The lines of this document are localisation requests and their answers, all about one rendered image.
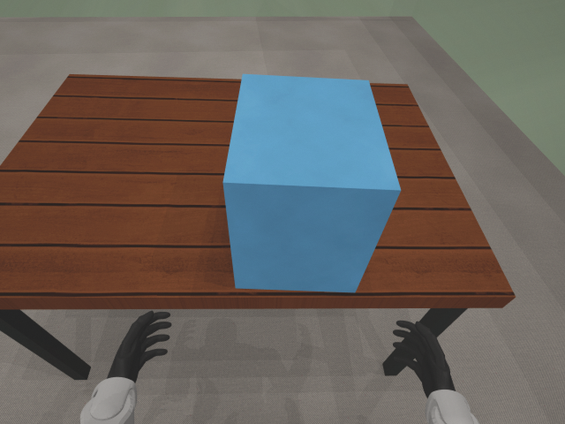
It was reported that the robot right hand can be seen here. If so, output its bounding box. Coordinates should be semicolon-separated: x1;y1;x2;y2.
393;321;456;398

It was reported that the carton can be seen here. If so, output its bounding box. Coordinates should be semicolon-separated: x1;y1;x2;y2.
223;74;401;292

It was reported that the table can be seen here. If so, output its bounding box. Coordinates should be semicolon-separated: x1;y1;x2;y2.
0;74;516;380

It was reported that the robot left hand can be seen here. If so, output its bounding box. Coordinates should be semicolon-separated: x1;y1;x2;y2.
107;311;171;382

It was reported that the right robot forearm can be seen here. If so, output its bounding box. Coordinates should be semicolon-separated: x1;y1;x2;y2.
425;390;480;424

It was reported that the left robot forearm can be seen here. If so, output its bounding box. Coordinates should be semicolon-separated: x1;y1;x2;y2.
80;377;137;424

